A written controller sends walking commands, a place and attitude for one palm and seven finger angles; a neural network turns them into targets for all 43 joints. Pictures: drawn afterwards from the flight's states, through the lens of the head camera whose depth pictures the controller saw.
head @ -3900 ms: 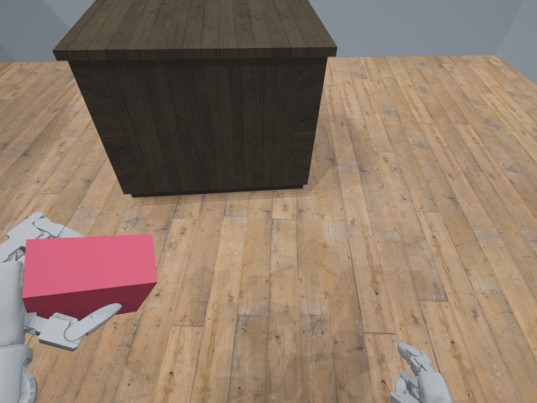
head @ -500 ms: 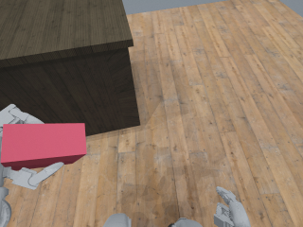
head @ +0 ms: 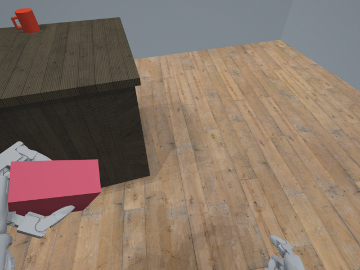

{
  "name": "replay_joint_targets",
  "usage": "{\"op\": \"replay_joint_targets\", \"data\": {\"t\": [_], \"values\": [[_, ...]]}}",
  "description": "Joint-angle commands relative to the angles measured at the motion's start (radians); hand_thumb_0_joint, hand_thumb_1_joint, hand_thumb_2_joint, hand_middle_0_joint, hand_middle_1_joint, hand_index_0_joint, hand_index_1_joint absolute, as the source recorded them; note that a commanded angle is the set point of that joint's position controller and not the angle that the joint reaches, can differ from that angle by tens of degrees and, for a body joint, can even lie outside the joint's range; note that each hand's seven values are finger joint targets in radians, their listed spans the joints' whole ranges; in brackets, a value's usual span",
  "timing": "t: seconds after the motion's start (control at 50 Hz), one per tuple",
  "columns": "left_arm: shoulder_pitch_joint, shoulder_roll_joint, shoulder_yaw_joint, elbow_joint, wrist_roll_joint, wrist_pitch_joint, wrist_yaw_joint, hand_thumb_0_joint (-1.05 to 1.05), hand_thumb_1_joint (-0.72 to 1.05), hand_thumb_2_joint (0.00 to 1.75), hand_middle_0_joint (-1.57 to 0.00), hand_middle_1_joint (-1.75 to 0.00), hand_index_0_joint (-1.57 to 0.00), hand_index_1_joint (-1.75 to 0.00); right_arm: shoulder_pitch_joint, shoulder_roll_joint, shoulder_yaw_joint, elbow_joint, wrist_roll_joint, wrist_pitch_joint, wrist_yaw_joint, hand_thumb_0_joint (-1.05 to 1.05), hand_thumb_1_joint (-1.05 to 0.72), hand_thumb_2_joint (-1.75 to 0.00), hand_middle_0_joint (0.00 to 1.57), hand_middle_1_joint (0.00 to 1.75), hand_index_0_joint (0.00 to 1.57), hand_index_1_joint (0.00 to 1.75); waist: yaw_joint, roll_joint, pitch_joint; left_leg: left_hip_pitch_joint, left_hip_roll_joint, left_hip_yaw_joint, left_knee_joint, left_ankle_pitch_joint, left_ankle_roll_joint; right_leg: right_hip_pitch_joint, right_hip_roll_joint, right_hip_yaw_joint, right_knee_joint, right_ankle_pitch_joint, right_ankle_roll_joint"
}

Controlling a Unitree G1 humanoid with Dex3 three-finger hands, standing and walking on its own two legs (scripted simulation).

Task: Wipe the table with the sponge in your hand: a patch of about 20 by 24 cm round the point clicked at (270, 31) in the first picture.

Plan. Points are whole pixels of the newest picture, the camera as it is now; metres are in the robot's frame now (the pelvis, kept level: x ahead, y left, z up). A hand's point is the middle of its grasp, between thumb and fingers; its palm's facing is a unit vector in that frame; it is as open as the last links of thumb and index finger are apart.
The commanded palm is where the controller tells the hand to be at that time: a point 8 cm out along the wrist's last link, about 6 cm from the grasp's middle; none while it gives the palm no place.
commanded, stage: take the last steps up to it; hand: left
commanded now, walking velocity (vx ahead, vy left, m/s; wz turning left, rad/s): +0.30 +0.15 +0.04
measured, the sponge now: (66, 189) +0.22 +0.21 +0.15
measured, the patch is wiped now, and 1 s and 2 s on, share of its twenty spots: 0.00 0.00 0.00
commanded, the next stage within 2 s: come to a stop and stand still in 1.76 s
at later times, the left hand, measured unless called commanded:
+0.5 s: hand (33, 153) +0.28 +0.29 +0.17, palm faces +0.42 -0.80 -0.44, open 10.0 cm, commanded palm +0.22 +0.33 +0.18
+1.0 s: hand (54, 115) +0.38 +0.30 +0.17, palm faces +0.36 -0.80 -0.49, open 10.0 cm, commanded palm +0.33 +0.35 +0.18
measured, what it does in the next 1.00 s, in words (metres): walks ahead: right foot, then left foot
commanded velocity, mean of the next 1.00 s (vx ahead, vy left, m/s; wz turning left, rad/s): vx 0.30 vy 0.15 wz -0.01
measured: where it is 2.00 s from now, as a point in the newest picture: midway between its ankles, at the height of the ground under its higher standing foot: (159, 255)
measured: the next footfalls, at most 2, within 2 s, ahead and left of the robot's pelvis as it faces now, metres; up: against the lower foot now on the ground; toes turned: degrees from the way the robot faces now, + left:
right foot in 0.02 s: +0.05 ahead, -0.09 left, +0.00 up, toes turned -5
left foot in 0.42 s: +0.11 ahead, +0.18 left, +0.00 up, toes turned +9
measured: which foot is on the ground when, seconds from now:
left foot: down 0.00-0.02, up 0.04-0.40, down 0.42-0.70, up 0.72-1.00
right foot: up 0.00-0.00, down 0.02-0.42, up 0.44-0.68, down 0.70-1.00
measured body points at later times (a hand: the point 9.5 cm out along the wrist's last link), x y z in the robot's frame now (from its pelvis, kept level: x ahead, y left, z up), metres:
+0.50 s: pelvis +0.06 +0.05 +0.00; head +0.08 +0.04 +0.44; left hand +0.25 +0.33 +0.19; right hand +0.22 -0.20 -0.09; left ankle +0.07 +0.17 -0.73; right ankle +0.01 -0.07 -0.70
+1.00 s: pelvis +0.17 +0.07 +0.01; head +0.21 +0.06 +0.46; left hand +0.36 +0.34 +0.20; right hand +0.33 -0.19 -0.09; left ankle +0.24 +0.23 -0.70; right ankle +0.13 -0.04 -0.73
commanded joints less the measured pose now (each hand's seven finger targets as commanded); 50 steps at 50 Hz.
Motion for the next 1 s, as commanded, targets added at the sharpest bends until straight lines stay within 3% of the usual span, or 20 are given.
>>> {"op": "replay_joint_targets", "data": {"t": [0.0,0.02,0.04,0.08,0.14,0.3,0.36,0.38,0.4,0.44,0.54,0.64,0.66,0.68,0.7,0.72,0.76,0.82,0.92,0.98], "values": [[-0.213,0.181,0.11,-0.181,-0.006,-0.087,0.02,0.0,0.1,1.3,-1.2,-1.6,-1.2,-1.6,-0.126,-0.113,-0.041,-0.102,-0.004,-0.049,-0.005,0.0,-0.9,-0.9,0.2,0.3,0.2,0.3,-0.009,-0.131,0.035,-0.37,-0.006,0.039,0.173,-0.145,0.051,0.253,-0.27,0.402,-0.294,0.001,-0.128],[-0.229,0.195,0.126,-0.163,-0.012,-0.085,0.022,0.0,0.1,1.3,-1.2,-1.6,-1.2,-1.6,-0.132,-0.117,-0.054,-0.098,0.003,-0.051,0.003,0.0,-0.9,-0.9,0.2,0.3,0.2,0.3,0.013,-0.271,-0.003,-0.426,-0.046,0.037,0.421,-0.214,0.029,0.256,-0.428,0.645,-0.395,-0.082,-0.202],[-0.232,0.188,0.112,-0.158,-0.018,-0.089,0.017,0.0,0.1,1.3,-1.2,-1.6,-1.2,-1.6,-0.139,-0.132,-0.061,-0.09,-0.001,-0.052,0.006,0.0,-0.9,-0.9,0.2,0.3,0.2,0.3,0.012,-0.206,0.021,-0.438,-0.021,-0.061,0.55,-0.142,0.02,0.206,-0.447,0.683,-0.44,-0.129,-0.212],[-0.194,0.208,0.133,-0.189,-0.026,-0.106,0.008,0.0,0.1,1.3,-1.2,-1.6,-1.2,-1.6,-0.151,-0.119,-0.044,-0.073,-0.004,-0.035,0.013,0.0,-0.9,-0.9,0.2,0.3,0.2,0.3,0.009,-0.065,0.026,-0.438,0.016,-0.084,0.611,-0.046,0.01,0.169,-0.417,0.52,-0.394,0.046,-0.219],[-0.11,0.198,0.149,-0.207,-0.027,-0.131,0.005,0.0,0.1,1.3,-1.2,-1.6,-1.2,-1.6,-0.144,-0.1,-0.037,-0.075,-0.005,-0.025,0.016,0.0,-0.9,-0.9,0.2,0.3,0.2,0.3,0.003,-0.1,-0.007,-0.402,0.033,-0.039,0.494,0.034,0.002,0.196,-0.36,0.287,-0.352,0.325,-0.18],[-0.072,0.178,0.153,-0.243,-0.033,-0.113,0.033,0.0,0.1,1.3,-1.2,-1.6,-1.2,-1.6,-0.121,-0.08,-0.046,-0.116,-0.007,-0.052,0.01,0.0,-0.9,-0.9,0.2,0.3,0.2,0.3,0.022,-0.193,-0.068,-0.118,-0.027,0.118,0.024,0.056,0.03,0.195,-0.315,0.218,-0.287,0.22,-0.15],[-0.116,0.169,0.142,-0.24,-0.03,-0.112,0.034,0.0,0.1,1.3,-1.2,-1.6,-1.2,-1.6,-0.103,-0.099,-0.06,-0.112,-0.005,-0.055,-0.003,0.0,-0.9,-0.9,0.2,0.3,0.2,0.3,0.004,-0.096,-0.056,0.07,-0.032,0.143,-0.139,0.094,0.044,0.105,-0.243,0.166,-0.155,0.146,-0.094],[-0.125,0.151,0.12,-0.249,-0.034,-0.113,0.03,0.0,0.1,1.3,-1.2,-1.6,-1.2,-1.6,-0.089,-0.122,-0.072,-0.117,0.003,-0.056,-0.007,0.0,-0.9,-0.9,0.2,0.3,0.2,0.3,-0.01,0.03,-0.062,0.18,0.038,0.041,-0.184,0.103,0.079,0.005,-0.189,0.119,0.002,0.126,-0.058],[-0.142,0.151,0.123,-0.285,-0.036,-0.118,0.031,0.0,0.1,1.3,-1.2,-1.6,-1.2,-1.6,-0.093,-0.148,-0.077,-0.127,0.007,-0.055,-0.002,0.0,-0.9,-0.9,0.2,0.3,0.2,0.3,-0.011,0.217,-0.088,0.296,0.199,-0.19,-0.205,0.247,0.157,-0.161,-0.079,0.015,0.232,-0.008,-0.008],[-0.128,0.207,0.155,-0.238,-0.027,-0.127,0.025,0.0,0.1,1.3,-1.2,-1.6,-1.2,-1.6,-0.111,-0.118,-0.065,-0.105,-0.002,-0.066,-0.002,0.0,-0.9,-0.9,0.2,0.3,0.2,0.3,-0.004,0.261,-0.065,0.218,0.34,-0.398,-0.284,0.203,0.298,-0.306,-0.092,0.047,0.514,-0.231,0.006],[-0.073,0.152,0.119,-0.342,-0.033,-0.126,0.014,0.0,0.1,1.3,-1.2,-1.6,-1.2,-1.6,-0.119,-0.11,-0.06,-0.082,0.008,-0.102,0.014,0.0,-0.9,-0.9,0.2,0.3,0.2,0.3,0.008,0.222,-0.04,0.09,0.202,-0.093,-0.24,0.27,0.22,-0.178,-0.107,-0.027,0.286,-0.057,0.019],[-0.067,0.17,0.151,-0.25,-0.032,-0.102,0.02,0.0,0.1,1.3,-1.2,-1.6,-1.2,-1.6,-0.12,-0.108,-0.046,-0.077,0.002,-0.094,0.004,0.0,-0.9,-0.9,0.2,0.3,0.2,0.3,0.015,0.15,-0.066,-0.036,0.152,0.009,-0.058,0.224,0.134,0.146,-0.06,-0.093,-0.112,0.101,0.003],[-0.082,0.182,0.159,-0.224,-0.027,-0.1,0.019,0.0,0.1,1.3,-1.2,-1.6,-1.2,-1.6,-0.124,-0.097,-0.048,-0.075,0.006,-0.083,0.003,0.0,-0.9,-0.9,0.2,0.3,0.2,0.3,0.021,0.019,-0.091,-0.129,0.107,0.055,0.124,0.17,0.11,0.255,-0.142,0.037,-0.191,0.151,-0.038],[-0.068,0.205,0.173,-0.173,-0.023,-0.092,0.018,0.0,0.1,1.3,-1.2,-1.6,-1.2,-1.6,-0.117,-0.076,-0.045,-0.087,0.005,-0.067,0.008,0.0,-0.9,-0.9,0.2,0.3,0.2,0.3,0.013,-0.266,-0.103,-0.358,-0.023,0.128,0.398,-0.015,0.057,0.38,-0.364,0.428,-0.265,0.228,-0.144],[-0.114,0.211,0.192,-0.169,-0.048,-0.093,0.016,0.0,0.1,1.3,-1.2,-1.6,-1.2,-1.6,-0.144,-0.101,-0.056,-0.099,0.007,-0.069,0.019,0.0,-0.9,-0.9,0.2,0.3,0.2,0.3,0.021,-0.334,-0.068,-0.49,-0.043,0.026,0.599,-0.186,0.025,0.372,-0.503,0.654,-0.337,0.245,-0.209],[-0.136,0.212,0.188,-0.181,-0.055,-0.107,0.011,0.0,0.1,1.3,-1.2,-1.6,-1.2,-1.6,-0.14,-0.106,-0.064,-0.081,0.007,-0.068,0.025,0.0,-0.9,-0.9,0.2,0.3,0.2,0.3,0.014,-0.258,-0.024,-0.509,-0.003,-0.067,0.697,-0.145,0.011,0.31,-0.519,0.64,-0.352,0.197,-0.226],[-0.083,0.197,0.187,-0.181,-0.044,-0.128,0.002,0.0,0.1,1.3,-1.2,-1.6,-1.2,-1.6,-0.146,-0.084,-0.039,-0.061,0.0,-0.045,0.027,0.0,-0.9,-0.9,0.2,0.3,0.2,0.3,0.009,-0.107,0.015,-0.516,0.035,-0.073,0.719,-0.05,-0.003,0.249,-0.446,0.39,-0.315,0.34,-0.193],[-0.086,0.172,0.156,-0.202,-0.031,-0.144,0.001,0.0,0.1,1.3,-1.2,-1.6,-1.2,-1.6,-0.153,-0.088,-0.036,-0.071,-0.003,-0.029,0.028,0.0,-0.9,-0.9,0.2,0.3,0.2,0.3,-0.001,-0.143,-0.004,-0.401,0.053,-0.02,0.499,0.026,0.0,0.172,-0.372,0.159,-0.289,0.487,-0.144],[-0.066,0.191,0.167,-0.301,-0.027,-0.131,0.031,0.0,0.1,1.3,-1.2,-1.6,-1.2,-1.6,-0.15,-0.072,-0.046,-0.119,-0.009,-0.05,0.023,0.0,-0.9,-0.9,0.2,0.3,0.2,0.3,0.035,-0.19,-0.068,-0.196,-0.018,0.146,0.113,0.056,0.019,0.231,-0.34,0.113,-0.239,0.545,-0.135],[-0.088,0.192,0.168,-0.302,-0.026,-0.12,0.042,0.0,0.1,1.3,-1.2,-1.6,-1.2,-1.6,-0.118,-0.08,-0.058,-0.121,-0.005,-0.054,0.012,0.0,-0.9,-0.9,0.2,0.3,0.2,0.3,0.013,-0.186,-0.075,-0.049,-0.045,0.173,-0.047,0.129,0.022,0.205,-0.314,0.095,-0.179,0.43,-0.106]]}}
